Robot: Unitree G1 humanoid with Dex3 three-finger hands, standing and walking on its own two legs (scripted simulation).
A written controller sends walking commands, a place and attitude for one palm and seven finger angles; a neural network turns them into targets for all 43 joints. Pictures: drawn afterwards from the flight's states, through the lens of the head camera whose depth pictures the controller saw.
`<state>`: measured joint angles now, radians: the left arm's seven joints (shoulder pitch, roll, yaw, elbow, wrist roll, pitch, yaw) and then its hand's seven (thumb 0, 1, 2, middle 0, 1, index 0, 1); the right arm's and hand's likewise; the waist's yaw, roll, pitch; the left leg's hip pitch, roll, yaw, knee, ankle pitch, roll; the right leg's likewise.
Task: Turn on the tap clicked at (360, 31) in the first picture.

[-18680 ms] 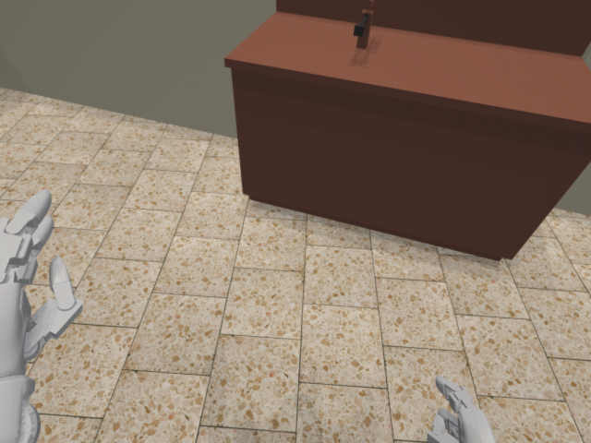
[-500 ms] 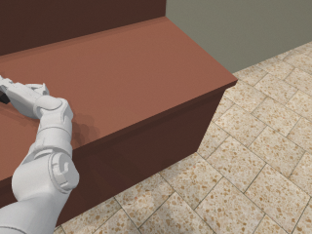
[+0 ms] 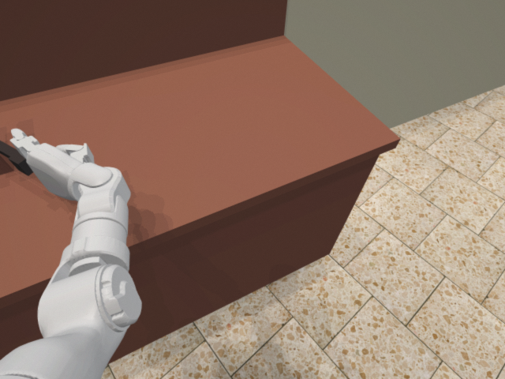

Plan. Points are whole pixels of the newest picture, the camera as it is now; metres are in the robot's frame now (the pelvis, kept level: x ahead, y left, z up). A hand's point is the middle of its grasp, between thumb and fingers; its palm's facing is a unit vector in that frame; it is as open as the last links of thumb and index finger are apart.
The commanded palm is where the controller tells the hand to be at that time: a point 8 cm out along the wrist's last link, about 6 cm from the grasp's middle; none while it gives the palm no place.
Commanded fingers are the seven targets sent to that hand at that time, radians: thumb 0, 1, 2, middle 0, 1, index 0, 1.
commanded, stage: lift the hand up off the lever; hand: left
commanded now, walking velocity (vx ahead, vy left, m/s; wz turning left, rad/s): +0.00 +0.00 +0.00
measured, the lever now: (26, 161) +0.45 +0.34 +0.10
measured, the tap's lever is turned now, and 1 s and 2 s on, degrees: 34 27 12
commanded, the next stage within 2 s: draw the hand back beside the body in 1.42 s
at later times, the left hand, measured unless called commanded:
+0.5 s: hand (78, 157) +0.45 +0.25 +0.11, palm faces +0.87 -0.49 -0.09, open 7.7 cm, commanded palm +0.40 +0.26 +0.15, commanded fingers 0.00 0.90 0.90 -0.15 -0.15 -0.15 -0.15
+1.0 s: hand (77, 155) +0.45 +0.25 +0.12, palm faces +0.88 -0.47 -0.08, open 7.8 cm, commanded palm +0.40 +0.26 +0.17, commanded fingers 0.00 0.90 0.90 -0.15 -0.15 -0.15 -0.15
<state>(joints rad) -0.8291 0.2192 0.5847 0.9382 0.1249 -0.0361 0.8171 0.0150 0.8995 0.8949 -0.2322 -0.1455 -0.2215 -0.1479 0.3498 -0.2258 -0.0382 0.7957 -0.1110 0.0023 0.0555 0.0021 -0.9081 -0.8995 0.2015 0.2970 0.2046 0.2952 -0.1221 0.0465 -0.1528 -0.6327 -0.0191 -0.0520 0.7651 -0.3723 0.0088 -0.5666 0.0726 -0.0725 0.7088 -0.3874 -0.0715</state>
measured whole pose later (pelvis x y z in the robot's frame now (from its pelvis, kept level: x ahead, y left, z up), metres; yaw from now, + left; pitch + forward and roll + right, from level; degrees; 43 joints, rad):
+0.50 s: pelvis -0.01 +0.00 +0.00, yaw +1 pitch +12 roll -1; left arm -0.83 0.19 0.58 0.88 0.11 0.06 0.83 0.01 0.90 0.89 -0.19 -0.16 -0.17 -0.15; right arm 0.29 -0.22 -0.04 0.83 -0.11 -0.06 0.04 0.00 -0.91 -0.90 0.20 0.30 0.20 0.30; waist -0.10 0.04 -0.13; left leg -0.61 -0.02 -0.07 0.75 -0.35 0.00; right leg -0.54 0.07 -0.09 0.71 -0.37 -0.08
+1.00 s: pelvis -0.02 -0.02 +0.00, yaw +0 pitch +12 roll -1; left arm -0.87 0.25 0.65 0.91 0.13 0.07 0.82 0.01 0.90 0.89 -0.18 -0.17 -0.15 -0.15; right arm 0.32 -0.23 -0.03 0.84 -0.11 -0.09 0.02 0.00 -0.91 -0.90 0.20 0.30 0.20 0.30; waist -0.13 0.03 -0.13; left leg -0.61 -0.01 -0.07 0.75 -0.34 -0.01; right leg -0.55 0.08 -0.09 0.70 -0.36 -0.09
